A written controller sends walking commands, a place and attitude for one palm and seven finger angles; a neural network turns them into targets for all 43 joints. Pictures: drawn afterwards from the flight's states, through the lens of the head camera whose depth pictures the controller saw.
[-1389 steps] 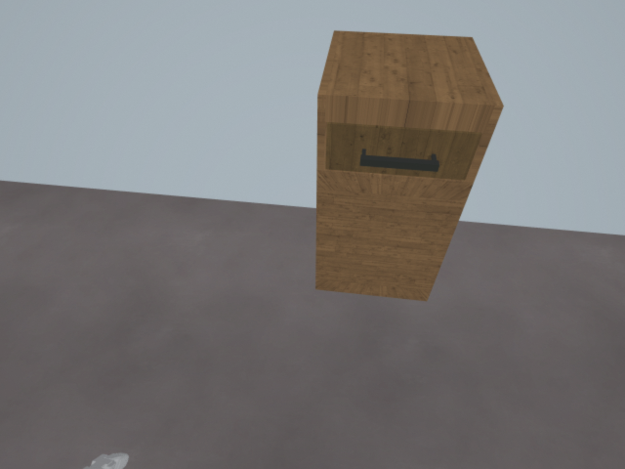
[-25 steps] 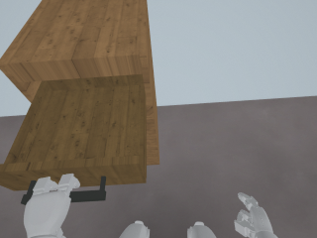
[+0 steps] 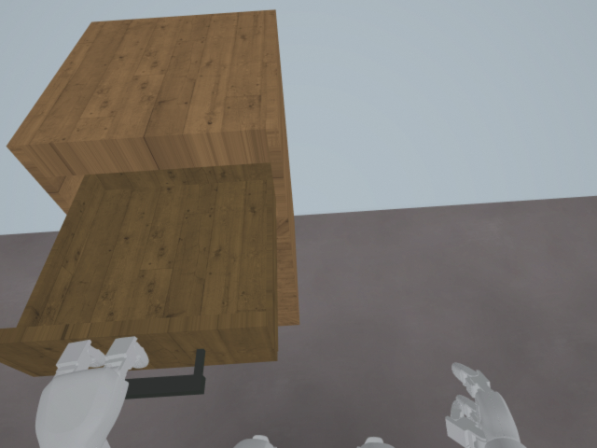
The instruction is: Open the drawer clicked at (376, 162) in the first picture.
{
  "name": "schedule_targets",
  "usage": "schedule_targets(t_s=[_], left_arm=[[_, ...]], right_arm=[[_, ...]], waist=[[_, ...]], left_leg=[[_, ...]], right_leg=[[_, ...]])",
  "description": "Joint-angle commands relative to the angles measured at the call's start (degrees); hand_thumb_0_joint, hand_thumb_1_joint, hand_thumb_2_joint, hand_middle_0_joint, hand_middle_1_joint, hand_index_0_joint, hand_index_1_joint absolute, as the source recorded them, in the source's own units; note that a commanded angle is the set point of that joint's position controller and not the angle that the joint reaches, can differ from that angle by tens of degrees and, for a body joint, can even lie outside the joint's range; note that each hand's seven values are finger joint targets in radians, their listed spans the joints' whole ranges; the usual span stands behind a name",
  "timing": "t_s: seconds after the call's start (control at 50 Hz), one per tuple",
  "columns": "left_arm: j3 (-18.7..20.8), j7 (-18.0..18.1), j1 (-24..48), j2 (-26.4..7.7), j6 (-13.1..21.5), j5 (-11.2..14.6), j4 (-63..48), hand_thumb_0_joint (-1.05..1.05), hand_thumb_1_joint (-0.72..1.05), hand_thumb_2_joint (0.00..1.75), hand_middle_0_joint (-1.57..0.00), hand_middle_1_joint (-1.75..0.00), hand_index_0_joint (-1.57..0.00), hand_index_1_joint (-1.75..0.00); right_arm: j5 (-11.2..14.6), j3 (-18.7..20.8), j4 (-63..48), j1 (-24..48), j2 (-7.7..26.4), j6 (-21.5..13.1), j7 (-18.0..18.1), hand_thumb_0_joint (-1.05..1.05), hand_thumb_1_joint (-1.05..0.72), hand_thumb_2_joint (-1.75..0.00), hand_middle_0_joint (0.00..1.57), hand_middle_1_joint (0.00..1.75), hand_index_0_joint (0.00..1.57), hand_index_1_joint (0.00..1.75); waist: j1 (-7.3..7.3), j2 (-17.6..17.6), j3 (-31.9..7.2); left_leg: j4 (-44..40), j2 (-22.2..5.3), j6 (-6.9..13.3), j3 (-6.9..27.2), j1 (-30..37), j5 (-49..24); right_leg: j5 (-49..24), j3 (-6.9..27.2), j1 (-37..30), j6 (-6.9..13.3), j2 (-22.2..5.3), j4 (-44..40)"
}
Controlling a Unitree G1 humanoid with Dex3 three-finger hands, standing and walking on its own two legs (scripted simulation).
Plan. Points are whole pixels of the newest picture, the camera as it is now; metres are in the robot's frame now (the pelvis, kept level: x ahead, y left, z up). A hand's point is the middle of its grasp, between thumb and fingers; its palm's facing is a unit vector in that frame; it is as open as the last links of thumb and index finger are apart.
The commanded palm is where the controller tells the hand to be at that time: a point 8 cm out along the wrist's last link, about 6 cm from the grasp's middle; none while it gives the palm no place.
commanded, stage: lift the hand off the handle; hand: left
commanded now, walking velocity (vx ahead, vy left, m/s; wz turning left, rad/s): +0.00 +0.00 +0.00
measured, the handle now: (132, 374) +0.22 +0.26 -0.04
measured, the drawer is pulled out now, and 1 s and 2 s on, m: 0.30 0.30 0.30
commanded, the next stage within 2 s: draw the hand back to the body in 1.58 s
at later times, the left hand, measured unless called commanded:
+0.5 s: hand (92, 400) +0.17 +0.26 +0.02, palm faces -0.04 -0.08 -1.00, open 13.2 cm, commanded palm +0.16 +0.26 +0.08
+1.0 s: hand (68, 382) +0.18 +0.28 +0.06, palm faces -0.02 -0.10 -0.99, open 13.8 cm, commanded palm +0.16 +0.27 +0.12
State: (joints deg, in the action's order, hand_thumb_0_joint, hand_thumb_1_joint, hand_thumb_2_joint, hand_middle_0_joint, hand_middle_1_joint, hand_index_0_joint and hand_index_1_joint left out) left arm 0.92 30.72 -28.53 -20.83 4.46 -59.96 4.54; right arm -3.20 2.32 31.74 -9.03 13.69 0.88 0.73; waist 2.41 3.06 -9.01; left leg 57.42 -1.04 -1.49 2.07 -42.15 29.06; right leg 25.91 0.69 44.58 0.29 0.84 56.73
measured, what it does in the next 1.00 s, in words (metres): stands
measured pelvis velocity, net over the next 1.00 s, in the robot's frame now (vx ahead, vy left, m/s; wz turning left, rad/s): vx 0.02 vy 0.01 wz -0.01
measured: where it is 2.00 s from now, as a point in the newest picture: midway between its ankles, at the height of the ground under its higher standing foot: outside the picture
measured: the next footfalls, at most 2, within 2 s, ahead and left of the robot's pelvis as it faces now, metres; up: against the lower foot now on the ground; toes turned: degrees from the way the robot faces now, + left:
none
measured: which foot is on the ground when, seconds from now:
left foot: down 0.00-1.00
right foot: down 0.00-1.00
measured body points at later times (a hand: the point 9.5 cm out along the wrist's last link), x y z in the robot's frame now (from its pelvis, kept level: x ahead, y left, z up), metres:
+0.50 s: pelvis +0.01 +0.01 +0.02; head +0.04 -0.02 +0.47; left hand +0.17 +0.27 +0.07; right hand +0.21 -0.22 -0.08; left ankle -0.01 +0.14 -0.68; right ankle +0.02 -0.12 -0.68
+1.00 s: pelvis +0.02 +0.01 +0.04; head +0.04 -0.02 +0.48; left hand +0.18 +0.28 +0.11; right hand +0.22 -0.21 -0.06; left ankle -0.01 +0.14 -0.68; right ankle +0.02 -0.12 -0.68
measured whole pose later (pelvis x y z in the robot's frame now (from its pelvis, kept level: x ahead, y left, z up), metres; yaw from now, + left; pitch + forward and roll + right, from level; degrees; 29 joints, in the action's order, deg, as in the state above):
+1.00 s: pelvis +0.02 +0.01 +0.04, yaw -1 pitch +7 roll +0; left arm 2.8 19.4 -32.8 -22.7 -0.6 -53.9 -8.6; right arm -1.2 1.3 31.1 -9.7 13.4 2.4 -0.2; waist 4.4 4.0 -6.7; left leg 43.2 -0.9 -0.7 0.6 -25.8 24.7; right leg 21.8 2.0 28.7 -0.5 0.4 43.2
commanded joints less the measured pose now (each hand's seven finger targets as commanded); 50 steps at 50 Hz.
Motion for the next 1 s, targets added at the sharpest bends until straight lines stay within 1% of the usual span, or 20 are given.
schedule_targets(t_s=[0.0, 0.12, 0.22, 0.24, 0.26, 0.3, 0.34, 0.42, 0.5, 0.58, 0.62, 0.7, 0.72, 0.74, 0.86, 0.88, 0.92, 0.94, 0.96, 0.98], left_arm=[[8.8, 4.5, 4.0, -11.0, 0.1, 1.4, -15.0, 0.0, -0.5, 0.3, -0.3, -1.2, -0.3, -1.2], [7.2, 3.3, 4.3, -10.0, -1.2, 1.5, -16.6, 0.0, -0.5, 0.3, -0.3, -1.2, -0.3, -1.2], [7.0, 2.0, 2.3, -10.4, -1.7, 1.6, -19.3, 0.0, -0.5, 0.3, -0.3, -1.2, -0.3, -1.2], [5.7, 1.6, 2.6, -9.1, -1.7, 1.9, -19.1, 0.0, -0.5, 0.3, -0.3, -1.2, -0.3, -1.2], [7.7, 1.5, 3.2, -11.3, -1.6, 1.6, -19.3, 0.0, -0.5, 0.3, -0.3, -1.2, -0.3, -1.2], [8.3, 0.9, 2.0, -11.8, -1.8, 1.7, -19.1, 0.0, -0.5, 0.3, -0.3, -1.2, -0.3, -1.2], [7.4, 0.4, 2.7, -10.9, -1.6, 1.7, -20.1, 0.0, -0.5, 0.3, -0.3, -1.2, -0.3, -1.2], [8.0, -0.1, 2.2, -11.2, -1.2, 2.7, -21.7, 0.0, -0.5, 0.3, -0.3, -1.2, -0.3, -1.2], [10.0, -0.7, 0.6, -12.8, -1.0, 3.3, -21.5, 0.0, -0.5, 0.3, -0.3, -1.2, -0.3, -1.2], [7.7, -1.3, 0.8, -10.6, -0.9, 3.2, -23.5, 0.0, -0.5, 0.3, -0.3, -1.2, -0.3, -1.2], [9.5, -1.6, 0.7, -12.4, -1.0, 3.5, -23.5, 0.0, -0.5, 0.3, -0.3, -1.2, -0.3, -1.2], [8.8, -2.3, -0.3, -11.8, -1.3, 4.0, -25.0, 0.0, -0.5, 0.3, -0.3, -1.2, -0.3, -1.2], [8.8, -2.5, 0.7, -12.2, -1.6, 3.6, -25.1, 0.0, -0.5, 0.3, -0.3, -1.2, -0.3, -1.2], [7.1, -3.0, -1.2, -9.9, -2.1, 3.9, -23.9, 0.0, -0.5, 0.3, -0.3, -1.2, -0.3, -1.2], [9.0, -7.4, -5.0, -11.9, -5.5, 5.6, -20.4, 0.0, -0.5, 0.3, -0.3, -1.2, -0.3, -1.2], [7.4, -8.1, -4.6, -10.7, -5.5, 6.1, -21.6, 0.0, -0.5, 0.3, -0.3, -1.2, -0.3, -1.2], [8.3, -9.2, -3.9, -12.2, -4.9, 6.3, -23.9, 0.0, -0.5, 0.3, -0.3, -1.2, -0.3, -1.2], [7.4, -9.6, -5.1, -11.4, -4.2, 6.7, -25.1, 0.0, -0.5, 0.3, -0.3, -1.2, -0.3, -1.2], [9.4, -9.7, -4.0, -13.7, -3.3, 6.1, -26.2, 0.0, -0.5, 0.3, -0.3, -1.2, -0.3, -1.2], [8.7, -9.8, -5.3, -12.7, -2.5, 6.1, -27.1, 0.0, -0.5, 0.3, -0.3, -1.2, -0.3, -1.2]], right_arm=[[0.2, 2.1, -8.9, 5.4, 5.8, -2.7, 0.1, 0.0, -0.9, -0.9, 0.2, 0.3, 0.2, 0.3], [0.4, 1.9, -9.2, 5.3, 5.7, -2.6, -0.5, 0.0, -0.9, -0.9, 0.2, 0.3, 0.2, 0.3], [0.5, 1.7, -9.9, 5.5, 5.4, -2.6, -0.6, 0.0, -0.9, -0.9, 0.2, 0.3, 0.2, 0.3], [0.6, 1.9, -9.9, 5.6, 5.3, -2.6, -0.3, 0.0, -0.9, -0.9, 0.2, 0.3, 0.2, 0.3], [0.5, 1.6, -9.7, 5.4, 5.5, -2.6, -0.4, 0.0, -0.9, -0.9, 0.2, 0.3, 0.2, 0.3], [0.5, 1.6, -9.8, 5.7, 5.4, -2.2, -0.2, 0.0, -0.9, -0.9, 0.2, 0.3, 0.2, 0.3], [0.7, 1.7, -9.8, 5.6, 5.2, -2.3, -0.3, 0.0, -0.9, -0.9, 0.2, 0.3, 0.2, 0.3], [0.7, 1.5, -10.0, 5.3, 5.2, -2.5, -0.6, 0.0, -0.9, -0.9, 0.2, 0.3, 0.2, 0.3], [0.9, 1.6, -10.1, 5.8, 5.3, -2.2, -0.3, 0.0, -0.9, -0.9, 0.2, 0.3, 0.2, 0.3], [0.8, 1.8, -10.1, 6.0, 5.1, -2.5, -0.7, 0.0, -0.9, -0.9, 0.2, 0.3, 0.2, 0.3], [0.8, 1.5, -10.1, 5.6, 5.2, -2.4, -0.8, 0.0, -0.9, -0.9, 0.2, 0.3, 0.2, 0.3], [1.0, 1.6, -10.3, 6.0, 5.2, -2.2, -0.7, 0.0, -0.9, -0.9, 0.2, 0.3, 0.2, 0.3], [0.8, 1.4, -10.3, 5.8, 5.2, -2.2, -1.0, 0.0, -0.9, -0.9, 0.2, 0.3, 0.2, 0.3], [1.2, 1.8, -10.1, 6.1, 4.9, -2.3, -0.7, 0.0, -0.9, -0.9, 0.2, 0.3, 0.2, 0.3], [2.4, 1.1, -10.3, 7.4, 5.3, -1.2, -0.7, 0.0, -0.9, -0.9, 0.2, 0.3, 0.2, 0.3], [2.5, 1.2, -10.4, 7.8, 5.2, -1.3, -0.5, 0.0, -0.9, -0.9, 0.2, 0.3, 0.2, 0.3], [2.3, 0.8, -10.5, 7.4, 5.2, -1.5, -0.6, 0.0, -0.9, -0.9, 0.2, 0.3, 0.2, 0.3], [2.2, 1.2, -10.6, 7.6, 5.0, -1.7, -0.3, 0.0, -0.9, -0.9, 0.2, 0.3, 0.2, 0.3], [1.9, 0.9, -10.5, 7.0, 5.1, -1.8, -0.4, 0.0, -0.9, -0.9, 0.2, 0.3, 0.2, 0.3], [1.6, 1.1, -10.5, 7.1, 4.9, -1.9, -0.4, 0.0, -0.9, -0.9, 0.2, 0.3, 0.2, 0.3]], waist=[[-0.38, -0.1, -10.9], [-0.86, -1.6, -9.6], [-0.11, -0.4, -9.6], [-0.47, -1.2, -7.3], [-0.11, -1.4, -8.9], [0.28, -0.7, -8.0], [0.31, 0.9, -7.3], [0.13, 0.6, -8.4], [0.73, -0.4, -6.1], [0.73, 0.9, -7.3], [0.83, -0.1, -7.4], [1.02, 0.6, -6.1], [0.93, -0.1, -7.0], [1.11, -0.1, -4.8], [2.78, -5.4, -3.4], [2.39, -3.7, -1.9], [2.65, -3.0, -4.1], [2.58, -2.4, -2.2], [2.7, -2.9, -4.4], [2.87, -1.2, -3.4]], left_leg=[[-8.1, 1.7, 3.4, -3.1, 9.4, -14.8], [-9.8, 1.6, 3.3, -2.9, 11.0, -14.5], [-11.1, 1.5, 3.3, -2.9, 13.1, -15.4], [-11.3, 1.3, 3.4, -2.8, 12.7, -14.9], [-11.4, 1.4, 3.3, -2.8, 12.9, -15.0], [-11.9, 1.5, 3.4, -2.8, 13.2, -15.7], [-12.3, 1.4, 3.3, -2.9, 14.0, -16.0], [-12.8, 1.5, 3.2, -2.8, 15.5, -17.3], [-13.8, 1.4, 3.2, -2.5, 14.5, -16.8], [-14.3, 1.2, 3.2, -2.8, 16.7, -17.8], [-14.6, 1.4, 3.1, -2.6, 17.0, -18.3], [-15.5, 1.2, 3.1, -2.4, 17.2, -18.9], [-15.7, 1.2, 3.0, -2.3, 18.1, -19.1], [-16.1, 0.9, 3.1, -2.6, 17.4, -18.3], [-19.1, 1.1, 3.2, -3.0, 16.3, -18.1], [-19.6, 1.0, 3.3, -3.1, 16.8, -17.6], [-20.2, 1.2, 3.5, -3.1, 18.6, -18.8], [-20.2, 1.0, 3.6, -3.2, 18.7, -18.6], [-20.0, 1.2, 3.7, -3.1, 19.7, -19.9], [-20.1, 1.2, 3.7, -3.2, 20.4, -20.5]], right_leg=[[-14.2, -1.8, -7.5, 2.4, 0.0, -10.3], [-12.7, -2.1, -7.7, 2.1, 0.1, -11.5], [-13.0, -2.1, -9.2, 2.2, 0.0, -12.5], [-13.3, -2.4, -9.5, 2.2, 0.1, -13.0], [-13.0, -2.1, -9.7, 2.1, -0.1, -13.0], [-14.4, -1.6, -11.1, 2.4, -0.1, -13.7], [-14.6, -1.8, -11.1, 2.4, 0.0, -13.7], [-15.0, -1.8, -11.7, 2.2, 0.0, -14.2], [-15.4, -1.4, -13.5, 2.4, -0.1, -15.2], [-16.0, -1.7, -13.5, 2.3, -0.2, -15.5], [-16.2, -1.4, -13.9, 2.3, -0.2, -15.7], [-17.1, -1.2, -15.4, 2.4, -0.4, -16.6], [-16.4, -1.5, -14.7, 2.3, -0.4, -16.4], [-16.6, -1.8, -15.5, 2.2, -0.3, -16.9], [-19.3, -0.6, -20.8, 1.5, -1.0, -19.8], [-19.1, -0.4, -20.9, 1.6, -1.1, -20.3], [-19.2, -0.5, -22.1, 1.4, -1.2, -20.9], [-19.3, -0.2, -22.2, 1.6, -1.1, -21.3], [-20.2, -0.1, -22.3, 1.5, -1.2, -21.4], [-21.0, -0.1, -22.2, 1.7, -1.1, -21.5]])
